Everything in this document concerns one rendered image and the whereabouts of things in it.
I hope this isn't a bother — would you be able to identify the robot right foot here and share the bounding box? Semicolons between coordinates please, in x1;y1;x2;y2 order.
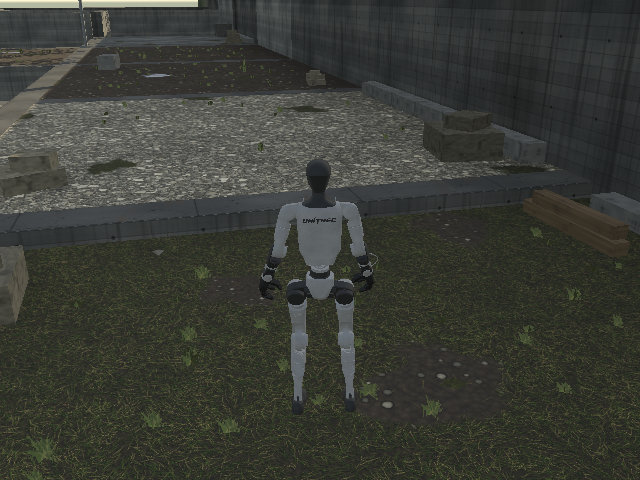
343;387;357;412

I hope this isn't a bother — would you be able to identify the right robot hand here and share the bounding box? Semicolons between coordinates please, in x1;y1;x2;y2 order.
351;273;375;292

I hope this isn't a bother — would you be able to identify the robot left forearm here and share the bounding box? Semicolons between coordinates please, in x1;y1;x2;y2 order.
261;243;281;282

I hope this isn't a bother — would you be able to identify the robot right forearm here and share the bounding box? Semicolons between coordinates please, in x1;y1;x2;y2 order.
356;242;373;277

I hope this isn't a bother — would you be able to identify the right robot upper arm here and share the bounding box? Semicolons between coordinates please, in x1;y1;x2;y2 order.
340;202;366;257

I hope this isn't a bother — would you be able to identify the left robot hand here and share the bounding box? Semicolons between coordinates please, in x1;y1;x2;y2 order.
259;277;282;300

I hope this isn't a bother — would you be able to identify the robot left thigh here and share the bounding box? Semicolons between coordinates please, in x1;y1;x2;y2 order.
286;279;308;351

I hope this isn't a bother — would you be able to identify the left robot upper arm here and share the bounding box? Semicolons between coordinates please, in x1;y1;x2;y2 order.
271;203;298;258

